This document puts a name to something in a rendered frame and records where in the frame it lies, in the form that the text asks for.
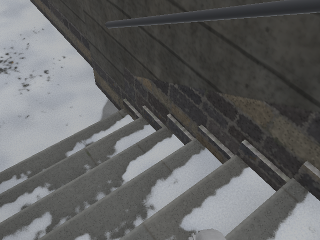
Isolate stairs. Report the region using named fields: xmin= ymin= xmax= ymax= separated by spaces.
xmin=0 ymin=109 xmax=320 ymax=240

